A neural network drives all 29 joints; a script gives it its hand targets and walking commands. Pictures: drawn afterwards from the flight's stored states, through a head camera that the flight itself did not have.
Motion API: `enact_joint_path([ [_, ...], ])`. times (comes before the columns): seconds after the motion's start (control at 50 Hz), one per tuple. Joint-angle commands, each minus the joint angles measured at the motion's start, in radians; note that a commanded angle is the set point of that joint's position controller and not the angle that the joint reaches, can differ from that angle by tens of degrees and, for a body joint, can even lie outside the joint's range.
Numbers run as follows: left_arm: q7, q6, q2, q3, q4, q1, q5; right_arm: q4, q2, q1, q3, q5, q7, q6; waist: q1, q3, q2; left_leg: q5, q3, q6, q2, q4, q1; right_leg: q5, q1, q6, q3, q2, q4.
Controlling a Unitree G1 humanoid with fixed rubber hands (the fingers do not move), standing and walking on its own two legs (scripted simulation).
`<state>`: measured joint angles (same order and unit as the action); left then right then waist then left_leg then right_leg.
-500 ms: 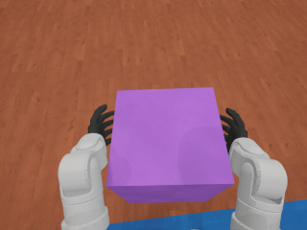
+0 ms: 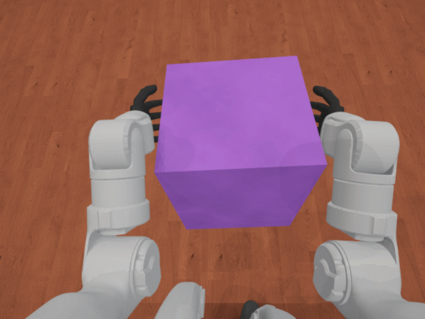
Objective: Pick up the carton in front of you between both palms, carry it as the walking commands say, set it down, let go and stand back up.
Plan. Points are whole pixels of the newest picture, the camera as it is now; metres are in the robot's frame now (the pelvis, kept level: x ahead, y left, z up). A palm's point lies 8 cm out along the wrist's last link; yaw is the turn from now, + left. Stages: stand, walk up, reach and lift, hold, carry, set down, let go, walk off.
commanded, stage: carry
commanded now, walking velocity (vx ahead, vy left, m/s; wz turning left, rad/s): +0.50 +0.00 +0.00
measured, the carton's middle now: (234, 153) +0.39 +0.01 +0.05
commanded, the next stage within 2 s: none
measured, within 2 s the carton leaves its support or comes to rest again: neither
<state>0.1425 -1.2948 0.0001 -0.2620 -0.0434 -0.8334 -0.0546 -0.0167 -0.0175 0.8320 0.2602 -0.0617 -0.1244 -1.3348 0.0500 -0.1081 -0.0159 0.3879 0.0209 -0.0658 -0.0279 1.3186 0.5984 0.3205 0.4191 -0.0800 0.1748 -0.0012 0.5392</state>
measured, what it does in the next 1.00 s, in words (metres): climbs: left foot 0.03 m higher, then right foot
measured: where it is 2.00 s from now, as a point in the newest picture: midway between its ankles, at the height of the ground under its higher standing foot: (242, 87)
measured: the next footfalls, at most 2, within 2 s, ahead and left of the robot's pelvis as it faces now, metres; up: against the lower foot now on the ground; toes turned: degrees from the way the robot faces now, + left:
left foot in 0.26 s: +0.38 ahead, +0.10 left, +0.03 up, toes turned +4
right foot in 0.68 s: +0.65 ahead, -0.10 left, +0.06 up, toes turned -7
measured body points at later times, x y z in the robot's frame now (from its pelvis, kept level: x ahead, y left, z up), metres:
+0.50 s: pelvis +0.34 +0.03 +0.04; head +0.43 +0.03 +0.48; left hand +0.76 +0.13 +0.18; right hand +0.72 -0.17 +0.18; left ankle +0.33 +0.10 -0.70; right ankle +0.36 -0.11 -0.60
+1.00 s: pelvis +0.65 -0.03 +0.07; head +0.70 -0.03 +0.51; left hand +1.04 +0.14 +0.22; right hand +1.04 -0.17 +0.21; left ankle +0.74 +0.11 -0.59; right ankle +0.61 -0.10 -0.67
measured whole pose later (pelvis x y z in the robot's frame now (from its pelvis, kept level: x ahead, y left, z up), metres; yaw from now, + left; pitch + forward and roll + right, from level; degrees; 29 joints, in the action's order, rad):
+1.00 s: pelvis +0.65 -0.03 +0.07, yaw -1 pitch +6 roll +1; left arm 0.14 -1.28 0.01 -0.27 -0.01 -0.81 -0.05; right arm 0.05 0.02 0.79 0.27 -0.09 -0.12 -1.33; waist 0.06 -0.01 -0.01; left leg 0.31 0.04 -0.03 -0.06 1.10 0.80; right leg 0.40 0.26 -0.06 0.11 -0.01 0.46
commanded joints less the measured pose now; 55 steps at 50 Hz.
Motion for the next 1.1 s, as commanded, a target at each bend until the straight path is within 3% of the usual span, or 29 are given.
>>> enact_joint_path([
  [0.0, -0.240, 0.013, 1.103, 0.642, 0.183, -0.769, 0.486, 0.132, 1.054, 0.729, -0.614, 0.388, 0.163, 0.061, 0.009, 0.671, 0.108, -0.020, -0.019, 0.000, -0.030, 0.004, 0.242, -0.441, -0.693, -0.144, -0.362, 0.280, -0.098],
  [0.08, -0.236, 0.020, 1.059, 0.671, 0.226, -0.716, 0.458, 0.160, 1.015, 0.672, -0.635, 0.336, 0.154, 0.073, 0.031, 0.620, 0.113, -0.038, 0.045, 0.020, -0.023, -0.186, 0.325, -0.570, -0.713, -0.152, -0.286, 0.248, -0.095],
  [0.16, -0.239, 0.014, 0.999, 0.695, 0.253, -0.652, 0.436, 0.203, 0.962, 0.628, -0.660, 0.317, 0.157, 0.066, 0.025, 0.557, 0.155, -0.173, 0.150, 0.013, 0.040, -0.563, 0.110, -0.743, -0.627, -0.105, -0.144, 0.179, -0.090],
  [0.2, -0.242, 0.005, 0.971, 0.700, 0.232, -0.610, 0.424, 0.195, 0.939, 0.597, -0.669, 0.320, 0.165, 0.056, -0.032, 0.586, 0.195, -0.181, 0.232, -0.016, 0.124, -0.694, -0.142, -1.027, -0.563, -0.059, -0.067, 0.165, 0.047],
  [0.22, -0.245, 0.002, 0.962, 0.702, 0.219, -0.598, 0.422, 0.186, 0.937, 0.578, -0.671, 0.324, 0.173, 0.053, -0.102, 0.665, 0.172, -0.285, 0.235, -0.032, 0.127, -0.802, -0.390, -0.999, -0.487, -0.014, -0.018, 0.154, 0.214],
  [0.24, -0.248, 0.001, 0.952, 0.706, 0.209, -0.600, 0.414, 0.188, 0.940, 0.576, -0.675, 0.339, 0.184, 0.049, -0.153, 0.732, 0.102, -0.245, 0.078, -0.052, 0.016, -0.789, -0.688, -0.703, -0.265, 0.010, -0.069, 0.135, 0.376],
  [0.26, -0.251, -0.008, 0.969, 0.708, 0.206, -0.593, 0.409, 0.170, 0.915, 0.592, -0.680, 0.343, 0.192, 0.052, -0.141, 0.874, -0.223, -0.360, -0.503, -0.235, -0.307, -0.817, -0.970, -0.126, 0.049, 0.061, -0.114, 0.000, 0.672],
  [0.28, -0.250, -0.012, 0.944, 0.701, 0.200, -0.629, 0.400, 0.140, 0.960, 0.582, -0.689, 0.366, 0.203, 0.046, -0.167, 0.850, -0.294, -0.535, -0.664, -0.299, -0.321, -0.884, -1.039, 0.185, 0.227, 0.056, -0.184, -0.097, 0.875],
  [0.3, -0.245, -0.010, 0.967, 0.696, 0.188, -0.645, 0.395, 0.179, 0.975, 0.616, -0.697, 0.398, 0.215, 0.045, -0.157, 0.789, -0.218, -0.649, -0.548, -0.284, -0.307, -0.832, -1.031, 0.187, 0.337, 0.033, -0.238, -0.044, 0.983],
  [0.32, -0.239, -0.005, 0.969, 0.680, 0.199, -0.645, 0.378, 0.212, 1.015, 0.658, -0.718, 0.436, 0.224, 0.047, -0.159, 0.727, -0.099, -0.698, -0.450, -0.240, -0.281, -0.804, -0.994, 0.159, 0.404, 0.026, -0.231, -0.015, 0.965],
  [0.34, -0.230, -0.003, 0.976, 0.669, 0.200, -0.649, 0.358, 0.248, 1.042, 0.716, -0.739, 0.469, 0.230, 0.049, -0.146, 0.676, -0.046, -0.702, -0.380, -0.195, -0.257, -0.812, -0.949, 0.123, 0.435, 0.021, -0.219, 0.009, 0.891],
  [0.36, -0.220, 0.001, 0.973, 0.652, 0.198, -0.639, 0.341, 0.276, 1.061, 0.762, -0.749, 0.494, 0.233, 0.050, -0.136, 0.667, -0.035, -0.654, -0.336, -0.170, -0.239, -0.834, -0.908, 0.095, 0.421, 0.021, -0.216, 0.023, 0.824],
  [0.38, -0.211, 0.002, 0.964, 0.641, 0.198, -0.628, 0.325, 0.290, 1.066, 0.781, -0.750, 0.508, 0.235, 0.051, -0.131, 0.671, -0.043, -0.614, -0.314, -0.156, -0.233, -0.849, -0.895, 0.080, 0.405, 0.023, -0.208, 0.027, 0.776],
  [0.48, -0.181, -0.007, 0.910, 0.624, 0.153, -0.557, 0.267, 0.250, 1.019, 0.738, -0.716, 0.507, 0.242, 0.033, -0.135, 0.624, -0.084, -0.620, -0.206, -0.177, -0.225, -0.906, -0.846, 0.046, 0.433, 0.046, -0.134, 0.032, 0.552],
  [0.58, -0.201, -0.030, 0.926, 0.630, 0.043, -0.575, 0.292, 0.070, 0.996, 0.685, -0.668, 0.465, 0.265, 0.014, -0.106, 0.510, -0.158, -0.707, -0.017, -0.105, -0.154, -0.922, -0.674, -0.118, 0.183, 0.032, -0.011, -0.015, 0.161],
  [0.6, -0.209, -0.032, 0.939, 0.630, 0.019, -0.587, 0.306, 0.038, 0.996, 0.680, -0.656, 0.453, 0.267, 0.013, -0.090, 0.503, -0.168, -0.786, 0.006, -0.087, -0.158, -0.887, -0.654, -0.122, 0.109, 0.022, 0.014, -0.037, 0.116],
  [0.62, -0.217, -0.033, 0.956, 0.628, -0.012, -0.590, 0.320, 0.008, 0.999, 0.679, -0.644, 0.441, 0.266, 0.012, -0.051, 0.519, -0.163, -0.896, 0.049, -0.061, -0.154, -0.786, -0.625, -0.132, -0.011, 0.008, 0.045, -0.066, 0.058],
  [0.64, -0.226, -0.031, 0.974, 0.622, -0.045, -0.593, 0.337, -0.022, 1.006, 0.668, -0.633, 0.430, 0.265, 0.013, -0.006, 0.580, -0.127, -0.885, 0.101, -0.023, -0.133, -0.635, -0.555, -0.147, -0.222, -0.002, 0.067, -0.082, -0.001],
  [0.66, -0.238, -0.027, 0.999, 0.614, -0.078, -0.588, 0.356, -0.040, 1.007, 0.674, -0.621, 0.416, 0.263, 0.017, 0.032, 0.662, -0.044, -0.620, 0.089, 0.009, -0.105, -0.449, -0.383, -0.065, -0.479, -0.011, -0.088, 0.024, -0.004],
  [0.68, -0.246, -0.018, 0.987, 0.603, -0.100, -0.620, 0.360, -0.068, 1.041, 0.679, -0.604, 0.409, 0.261, 0.016, 0.008, 0.742, 0.248, -0.119, 0.055, 0.055, 0.032, -0.157, -0.085, 0.013, -0.688, -0.157, -0.672, 0.348, -0.103],
  [0.7, -0.257, -0.011, 1.039, 0.607, -0.115, -0.626, 0.386, -0.052, 1.023, 0.710, -0.584, 0.393, 0.257, 0.023, 0.031, 0.695, 0.292, 0.128, -0.036, 0.040, 0.105, 0.016, 0.092, -0.033, -0.699, -0.223, -0.891, 0.366, -0.219],
  [0.72, -0.268, -0.005, 1.076, 0.615, -0.061, -0.682, 0.419, -0.036, 1.052, 0.744, -0.581, 0.390, 0.249, 0.030, 0.012, 0.634, 0.201, 0.096, -0.076, 0.014, 0.046, 0.122, 0.167, -0.113, -0.654, -0.214, -0.775, 0.349, -0.168],
  [0.74, -0.275, 0.000, 1.123, 0.632, -0.011, -0.741, 0.455, -0.020, 1.055, 0.750, -0.570, 0.381, 0.238, 0.038, 0.011, 0.614, 0.087, 0.059, -0.062, 0.007, 0.015, 0.136, 0.183, -0.235, -0.593, -0.189, -0.657, 0.318, -0.119],
  [0.76, -0.278, 0.006, 1.150, 0.650, 0.039, -0.799, 0.488, -0.005, 1.066, 0.749, -0.568, 0.374, 0.224, 0.043, 0.001, 0.594, 0.047, 0.017, -0.059, -0.002, -0.012, 0.091, 0.181, -0.297, -0.540, -0.155, -0.567, 0.291, -0.115],
  [0.8, -0.277, 0.013, 1.173, 0.664, 0.095, -0.841, 0.526, 0.029, 1.064, 0.726, -0.565, 0.360, 0.199, 0.049, -0.011, 0.616, 0.085, -0.033, -0.047, -0.006, -0.023, 0.028, 0.154, -0.258, -0.509, -0.125, -0.473, 0.258, -0.132],
  [0.9, -0.262, 0.005, 1.113, 0.660, 0.140, -0.759, 0.510, 0.089, 1.020, 0.673, -0.597, 0.337, 0.162, 0.053, 0.009, 0.615, 0.101, -0.044, -0.002, 0.031, -0.039, -0.093, 0.297, -0.296, -0.590, -0.168, -0.396, 0.267, -0.155],
  [0.96, -0.253, -0.006, 1.056, 0.657, 0.139, -0.719, 0.486, 0.108, 0.993, 0.682, -0.626, 0.347, 0.161, 0.042, 0.020, 0.570, 0.112, -0.090, 0.034, 0.044, -0.043, -0.275, 0.295, -0.366, -0.593, -0.159, -0.320, 0.241, -0.169],
  [1.04, -0.253, -0.025, 1.004, 0.638, 0.067, -0.655, 0.443, 0.055, 0.981, 0.670, -0.641, 0.364, 0.179, 0.020, 0.017, 0.516, 0.164, -0.148, 0.131, 0.022, 0.014, -0.557, 0.119, -0.568, -0.552, -0.109, -0.197, 0.199, -0.147],
  [1.08, -0.256, -0.030, 0.999, 0.624, 0.019, -0.640, 0.427, 0.010, 0.988, 0.663, -0.632, 0.374, 0.192, 0.015, -0.032, 0.530, 0.195, -0.122, 0.212, -0.004, 0.091, -0.671, -0.083, -0.861, -0.509, -0.062, -0.116, 0.183, -0.018],
])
